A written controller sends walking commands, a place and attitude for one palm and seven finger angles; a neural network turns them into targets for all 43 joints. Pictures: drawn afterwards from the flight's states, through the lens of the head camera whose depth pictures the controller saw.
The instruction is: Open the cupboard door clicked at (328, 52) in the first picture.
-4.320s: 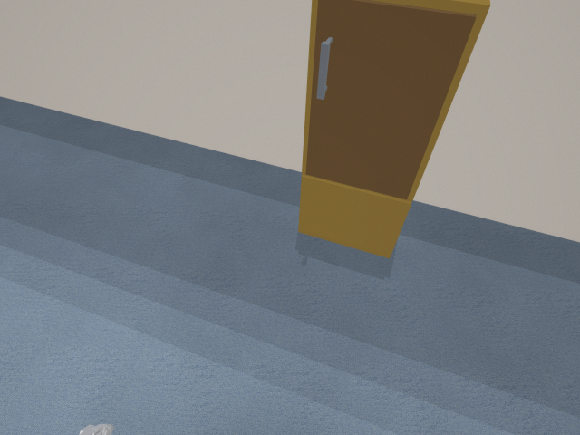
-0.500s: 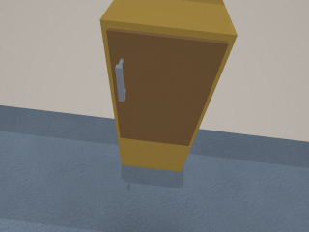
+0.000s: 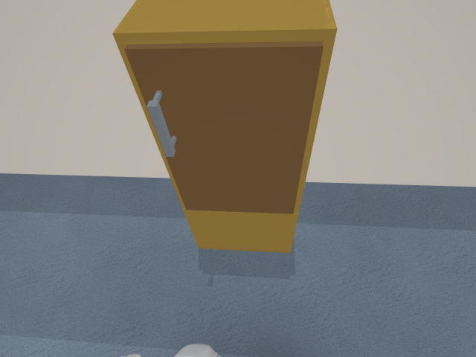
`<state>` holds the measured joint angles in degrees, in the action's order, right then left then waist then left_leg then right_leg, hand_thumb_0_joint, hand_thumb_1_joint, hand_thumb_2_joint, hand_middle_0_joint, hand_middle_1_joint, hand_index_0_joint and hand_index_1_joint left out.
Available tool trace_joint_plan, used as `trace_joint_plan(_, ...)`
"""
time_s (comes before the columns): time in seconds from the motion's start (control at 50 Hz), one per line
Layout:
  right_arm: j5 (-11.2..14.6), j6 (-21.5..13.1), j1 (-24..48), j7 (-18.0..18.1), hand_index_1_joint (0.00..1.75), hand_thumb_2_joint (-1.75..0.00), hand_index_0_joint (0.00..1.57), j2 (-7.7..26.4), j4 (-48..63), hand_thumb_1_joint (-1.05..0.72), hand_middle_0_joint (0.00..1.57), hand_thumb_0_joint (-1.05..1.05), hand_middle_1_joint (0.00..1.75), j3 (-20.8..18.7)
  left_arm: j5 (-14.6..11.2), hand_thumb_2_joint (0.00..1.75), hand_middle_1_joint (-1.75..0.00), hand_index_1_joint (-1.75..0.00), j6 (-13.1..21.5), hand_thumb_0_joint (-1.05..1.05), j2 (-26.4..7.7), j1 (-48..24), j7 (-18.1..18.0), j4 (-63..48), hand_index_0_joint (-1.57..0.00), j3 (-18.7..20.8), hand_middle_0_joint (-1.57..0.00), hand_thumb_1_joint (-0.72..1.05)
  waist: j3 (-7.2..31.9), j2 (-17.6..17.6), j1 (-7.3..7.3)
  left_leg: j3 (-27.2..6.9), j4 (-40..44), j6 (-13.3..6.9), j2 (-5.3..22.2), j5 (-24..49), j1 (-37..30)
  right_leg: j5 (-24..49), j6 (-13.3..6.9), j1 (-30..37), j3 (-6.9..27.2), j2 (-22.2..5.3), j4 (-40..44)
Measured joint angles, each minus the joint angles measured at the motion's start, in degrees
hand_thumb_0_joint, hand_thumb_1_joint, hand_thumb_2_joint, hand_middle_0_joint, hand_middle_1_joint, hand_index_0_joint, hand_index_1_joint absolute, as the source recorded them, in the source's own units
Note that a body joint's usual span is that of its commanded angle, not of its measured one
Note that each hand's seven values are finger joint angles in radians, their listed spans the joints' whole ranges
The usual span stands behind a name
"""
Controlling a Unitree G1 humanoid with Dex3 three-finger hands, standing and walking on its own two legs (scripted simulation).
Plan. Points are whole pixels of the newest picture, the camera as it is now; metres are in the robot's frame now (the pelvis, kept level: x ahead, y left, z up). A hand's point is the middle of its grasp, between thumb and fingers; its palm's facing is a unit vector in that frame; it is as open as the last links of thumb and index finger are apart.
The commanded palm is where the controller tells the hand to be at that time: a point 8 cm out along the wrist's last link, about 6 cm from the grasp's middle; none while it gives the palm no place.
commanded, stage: come to a stop and stand still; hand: left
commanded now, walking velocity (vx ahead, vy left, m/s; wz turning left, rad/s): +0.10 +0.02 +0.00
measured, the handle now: (164, 125) +0.58 +0.22 +0.03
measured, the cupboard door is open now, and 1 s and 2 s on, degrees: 0 0 0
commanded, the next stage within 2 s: look again from close up in 0.38 s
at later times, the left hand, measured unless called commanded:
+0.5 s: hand out of the picture -0.03 +0.20 -0.17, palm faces +0.01 -0.98 -0.19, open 7.4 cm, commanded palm none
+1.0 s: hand out of the picture +0.01 +0.18 -0.18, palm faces +0.06 -0.98 -0.19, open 7.3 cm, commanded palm none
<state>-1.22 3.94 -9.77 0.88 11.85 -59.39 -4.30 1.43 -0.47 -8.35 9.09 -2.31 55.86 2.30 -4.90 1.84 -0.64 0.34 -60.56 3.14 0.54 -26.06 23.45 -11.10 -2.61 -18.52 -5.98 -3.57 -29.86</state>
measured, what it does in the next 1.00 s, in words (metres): steps on the spot: left foot, then right foot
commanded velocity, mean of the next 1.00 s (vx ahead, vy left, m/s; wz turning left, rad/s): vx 0.04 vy -0.04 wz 0.00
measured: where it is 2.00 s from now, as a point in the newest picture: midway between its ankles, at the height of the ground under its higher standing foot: outside the picture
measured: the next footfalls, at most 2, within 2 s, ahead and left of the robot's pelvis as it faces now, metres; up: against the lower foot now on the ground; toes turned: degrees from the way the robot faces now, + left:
left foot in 0.18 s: +0.05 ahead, +0.13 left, +0.00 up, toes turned +4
right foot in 0.50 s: +0.04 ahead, -0.08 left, +0.00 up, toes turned -4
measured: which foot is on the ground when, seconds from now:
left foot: up 0.00-0.16, down 0.18-1.00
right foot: down 0.00-0.18, up 0.20-0.48, down 0.50-1.00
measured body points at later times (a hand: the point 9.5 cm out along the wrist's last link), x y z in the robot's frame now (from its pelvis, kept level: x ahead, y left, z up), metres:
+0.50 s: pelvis -0.02 +0.02 +0.00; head +0.01 +0.02 +0.45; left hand -0.02 +0.25 -0.16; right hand -0.06 -0.19 -0.16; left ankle -0.05 +0.16 -0.74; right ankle -0.03 -0.08 -0.74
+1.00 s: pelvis -0.01 +0.01 +0.00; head -0.02 +0.02 +0.45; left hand +0.00 +0.23 -0.16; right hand +0.06 -0.22 -0.15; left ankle -0.03 +0.12 -0.74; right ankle -0.02 -0.08 -0.74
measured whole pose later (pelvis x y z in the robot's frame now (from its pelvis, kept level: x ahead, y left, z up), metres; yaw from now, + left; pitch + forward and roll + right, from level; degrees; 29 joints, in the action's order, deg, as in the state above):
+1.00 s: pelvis -0.01 +0.01 +0.00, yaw +0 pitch -2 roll -1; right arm -0.9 -0.6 -12.1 2.4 8.8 -60.6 -0.8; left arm 0.8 0.6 -8.9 18.3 -2.8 60.4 0.0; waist 0.9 -0.4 -0.6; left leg 2.9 -28.8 -0.7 1.2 -17.9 8.6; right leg -16.4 -1.9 -8.0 -4.5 1.2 -26.7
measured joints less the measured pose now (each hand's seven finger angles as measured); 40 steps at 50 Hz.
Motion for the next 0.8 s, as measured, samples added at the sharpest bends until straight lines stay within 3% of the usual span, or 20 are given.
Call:
trace_joint_plan(0.1, 0.1, -0.8, 0.0, -0.6, 0.30, -0.90, 0.20, -0.3, 0.8, -0.91, 0.19, 0.01, 0.30, 0.6, 0.4, 0.90, -0.30, -0.30, -0.4, 0.01, -0.7, 0.8, 0.6, 0.2, -0.20, 0.1, -0.20, 0.91, 1.4, -1.6, -1.09, 0.8, 13.9, -0.9, 1.2, 0.4, -5.6, 2.6, 0.7, -0.3, 0.3, -0.4, 2.3)
trace_joint_plan(0.18, 0.0, -3.0, -2.0, -0.5, 0.30, -0.90, 0.20, -0.7, 1.2, -0.91, 0.19, 0.01, 0.30, 1.7, -0.1, 0.90, -0.30, -0.30, -1.3, 0.01, -1.7, 2.7, 0.7, 1.8, -0.20, 0.4, -0.20, 0.91, 3.9, -1.7, -0.93, 1.1, 31.7, -2.5, 2.0, 4.7, -13.1, 2.6, 1.9, -1.8, -0.2, 0.6, 1.4)
trace_joint_plan(0.26, -0.7, -3.4, -5.2, 0.1, 0.30, -0.90, 0.20, -3.3, -0.4, -0.91, 0.19, 0.01, 0.30, 2.9, -0.2, 0.90, -0.30, -0.30, -2.5, 0.01, -3.1, 4.6, 1.4, 4.4, -0.20, 1.0, -0.20, 0.91, 5.4, -3.9, 0.20, 0.5, 34.3, -2.7, 1.3, 9.4, -13.8, -7.1, 3.0, -3.9, 2.7, 1.7, -8.2)
trace_joint_plan(0.32, -0.6, -3.6, -7.6, 0.6, 0.30, -0.90, 0.20, -4.7, -1.9, -0.91, 0.20, 0.01, 0.30, 3.5, 0.1, 0.90, -0.30, -0.30, -2.0, 0.01, -3.5, 6.4, 2.1, 5.3, -0.20, 1.3, -0.20, 0.91, 6.2, -4.2, 0.24, 0.3, 38.7, -2.7, 1.3, 12.0, -15.4, -7.9, 3.3, -4.9, 3.9, 2.7, -17.1)
trace_joint_plan(0.36, -0.6, -3.9, -8.7, 0.9, 0.30, -0.90, 0.20, -5.3, -2.7, -0.91, 0.20, 0.01, 0.30, 3.6, 0.1, 0.90, -0.30, -0.30, -1.7, 0.01, -3.5, 7.6, 2.4, 5.8, -0.20, 1.2, -0.20, 0.91, 6.1, -4.4, 0.32, 0.5, 40.7, -2.6, 1.1, 13.0, -16.1, -8.4, 3.6, -4.3, 3.8, 2.6, -18.4)
trace_joint_plan(0.44, -0.7, -4.4, -9.6, 1.2, 0.30, -0.90, 0.21, -5.7, -3.8, -0.91, 0.20, 0.01, 0.30, 3.3, -0.4, 0.90, -0.30, -0.30, -1.6, 0.01, -2.7, 8.2, 2.4, 7.1, -0.20, 0.6, -0.20, 0.91, 4.7, -4.1, 1.36, 0.9, 40.9, -2.1, 1.1, 12.9, -16.1, -11.3, 3.8, -0.2, 3.3, 2.1, -10.9)
trace_joint_plan(0.5, -0.2, -4.1, -10.0, 1.3, 0.30, -0.90, 0.21, -5.4, -4.3, -0.91, 0.20, 0.01, 0.30, 3.3, -0.6, 0.90, -0.30, -0.30, -0.7, 0.01, -2.1, 8.1, 2.1, 7.0, -0.20, -0.4, -0.20, 0.91, 3.4, -4.0, 1.53, 1.6, 36.9, -1.2, 0.9, 10.6, -14.5, -5.1, 3.0, 4.7, 3.1, 1.9, 1.0)
trace_joint_plan(0.54, -0.3, -3.3, -9.8, 1.0, 0.30, -0.90, 0.21, -4.4, -3.3, -0.91, 0.20, 0.01, 0.30, 3.2, -0.3, 0.90, -0.30, -0.30, -0.2, 0.01, -1.1, 8.1, 1.4, 5.7, -0.20, -1.0, -0.20, 0.91, 2.3, -2.1, 1.50, 1.2, 31.0, -1.8, 2.4, 7.3, -11.6, -4.1, 1.0, 3.7, 2.7, 3.4, 0.1)
trace_joint_plan(0.62, -0.3, -2.9, -9.7, 1.0, 0.30, -0.90, 0.20, -3.2, -1.7, -0.91, 0.20, 0.01, 0.30, 2.7, 0.0, 0.90, -0.30, -0.30, 0.7, 0.01, 0.7, 8.7, 0.2, 3.7, -0.20, -1.4, -0.20, 0.91, 2.8, -0.5, 2.06, 0.1, 21.6, -3.7, 2.5, 3.8, -6.7, -6.2, -0.3, 3.8, 1.0, 5.2, -0.4)
trace_joint_plan(0.68, 0.0, -3.7, -9.0, 1.4, 0.30, -0.90, 0.20, -3.0, -0.9, -0.91, 0.20, 0.01, 0.30, 2.7, 0.0, 0.90, -0.30, -0.30, 0.8, 0.02, 0.8, 8.9, -0.6, 3.4, -0.20, -1.5, -0.20, 0.93, 3.1, -0.6, 1.92, 1.2, 25.0, -4.0, 2.1, 7.1, -8.0, -7.0, -0.5, 5.4, 0.2, 6.0, -0.6)
trace_joint_plan(0.8, 0.1, -4.4, -5.7, 2.3, 0.30, -0.90, 0.20, -3.6, -1.3, -0.92, 0.20, 0.01, 0.30, 3.0, -0.5, 0.90, -0.30, -0.30, 0.6, 0.02, -0.2, 8.8, -0.9, 4.2, -0.20, -1.6, -0.20, 0.94, 5.0, -2.6, 0.76, 1.8, 27.7, -3.1, 1.4, 5.4, -12.3, -8.0, 0.0, 8.4, 0.8, 5.4, -0.4)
